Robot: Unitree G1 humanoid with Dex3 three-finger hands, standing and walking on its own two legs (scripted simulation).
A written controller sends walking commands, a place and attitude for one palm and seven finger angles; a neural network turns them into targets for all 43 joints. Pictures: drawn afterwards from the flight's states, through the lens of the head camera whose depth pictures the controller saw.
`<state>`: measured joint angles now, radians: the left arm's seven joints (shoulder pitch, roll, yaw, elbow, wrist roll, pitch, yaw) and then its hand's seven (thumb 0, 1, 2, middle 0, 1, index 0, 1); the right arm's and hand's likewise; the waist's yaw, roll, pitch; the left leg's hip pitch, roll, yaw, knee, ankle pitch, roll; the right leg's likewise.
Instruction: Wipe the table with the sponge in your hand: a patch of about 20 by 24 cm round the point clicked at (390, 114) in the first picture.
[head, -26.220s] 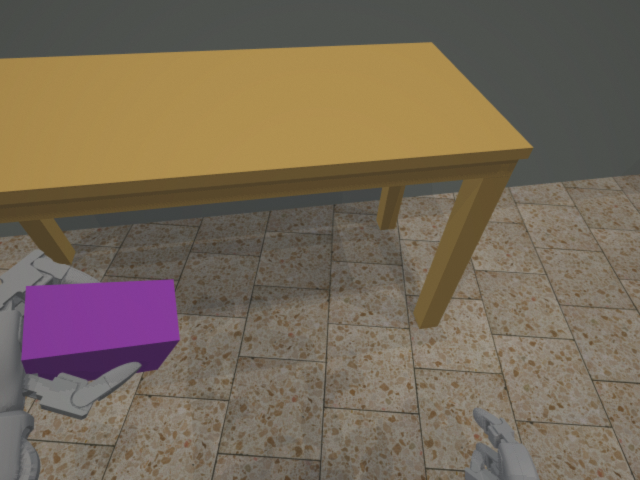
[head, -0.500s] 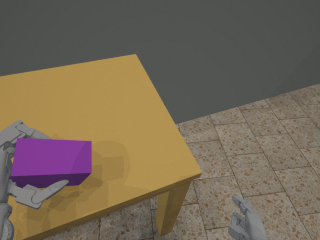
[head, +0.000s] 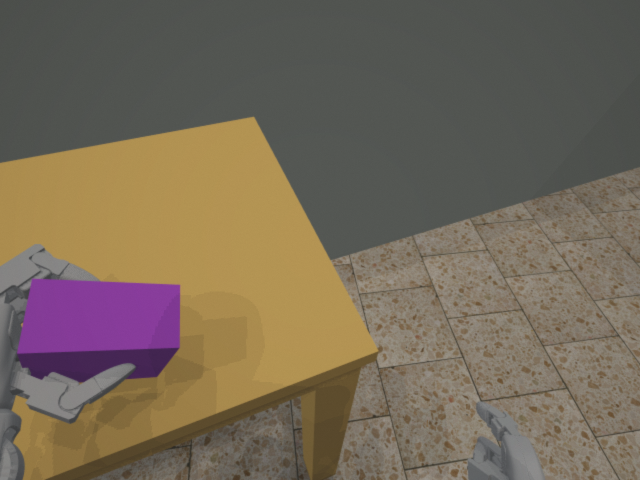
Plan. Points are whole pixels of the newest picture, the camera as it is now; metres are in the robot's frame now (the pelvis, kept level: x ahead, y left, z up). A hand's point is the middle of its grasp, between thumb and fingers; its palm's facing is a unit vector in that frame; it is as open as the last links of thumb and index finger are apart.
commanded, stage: shuffle to correct the standing spot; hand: left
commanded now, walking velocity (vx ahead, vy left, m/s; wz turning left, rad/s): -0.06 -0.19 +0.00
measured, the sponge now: (125, 335) +0.22 +0.20 +0.14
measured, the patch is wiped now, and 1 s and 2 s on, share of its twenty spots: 0.00 0.00 0.00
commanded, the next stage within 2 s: none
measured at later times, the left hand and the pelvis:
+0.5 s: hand (61, 331) +0.21 +0.25 +0.16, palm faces +0.32 -0.87 -0.37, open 10.1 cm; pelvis +0.00 +0.01 +0.00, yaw +0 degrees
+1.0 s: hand (65, 334) +0.21 +0.25 +0.16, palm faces +0.33 -0.87 -0.37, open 10.1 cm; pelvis +0.00 +0.01 +0.00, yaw +0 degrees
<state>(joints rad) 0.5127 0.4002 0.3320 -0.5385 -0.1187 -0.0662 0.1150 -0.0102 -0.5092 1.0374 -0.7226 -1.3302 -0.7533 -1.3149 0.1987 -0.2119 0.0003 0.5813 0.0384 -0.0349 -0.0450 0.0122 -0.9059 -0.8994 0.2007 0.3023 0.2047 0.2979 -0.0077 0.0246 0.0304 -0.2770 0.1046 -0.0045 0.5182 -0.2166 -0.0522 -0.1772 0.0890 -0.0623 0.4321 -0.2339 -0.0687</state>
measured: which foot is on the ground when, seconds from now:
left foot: down 0.00-1.00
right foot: down 0.00-1.00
